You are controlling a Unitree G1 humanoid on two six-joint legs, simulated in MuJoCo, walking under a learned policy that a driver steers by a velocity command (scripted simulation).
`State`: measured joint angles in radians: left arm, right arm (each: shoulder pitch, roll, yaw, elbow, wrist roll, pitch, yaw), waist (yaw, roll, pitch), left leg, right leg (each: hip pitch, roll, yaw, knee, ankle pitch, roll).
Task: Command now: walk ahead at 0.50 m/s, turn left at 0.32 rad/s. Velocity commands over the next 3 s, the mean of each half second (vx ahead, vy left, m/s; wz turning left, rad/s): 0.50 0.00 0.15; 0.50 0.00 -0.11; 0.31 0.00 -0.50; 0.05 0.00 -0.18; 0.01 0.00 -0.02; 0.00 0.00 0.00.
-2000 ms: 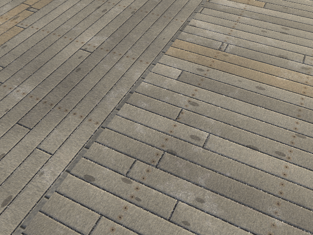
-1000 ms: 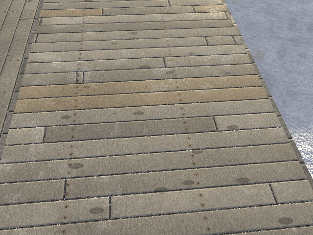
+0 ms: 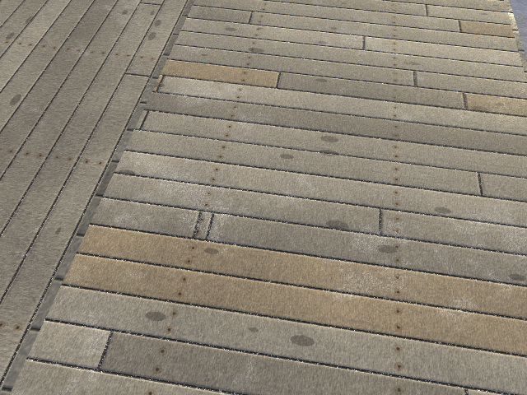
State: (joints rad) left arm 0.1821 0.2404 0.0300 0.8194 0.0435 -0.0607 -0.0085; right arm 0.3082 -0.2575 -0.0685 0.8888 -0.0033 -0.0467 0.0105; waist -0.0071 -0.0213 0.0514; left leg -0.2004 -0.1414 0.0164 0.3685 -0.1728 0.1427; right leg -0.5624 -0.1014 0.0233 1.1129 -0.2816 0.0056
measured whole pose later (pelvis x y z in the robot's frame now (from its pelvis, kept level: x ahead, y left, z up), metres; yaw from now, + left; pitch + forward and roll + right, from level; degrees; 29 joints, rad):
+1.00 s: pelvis +0.55 +0.00 +0.00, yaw -2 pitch +0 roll -1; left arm 0.38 0.23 0.05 1.00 0.01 -0.05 0.00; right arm 0.13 -0.22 -0.03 0.85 -0.03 -0.08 0.00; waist 0.04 -0.02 0.05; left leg -0.32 0.00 0.12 0.49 -0.17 0.06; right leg -0.30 0.01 0.01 1.07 -0.37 -0.09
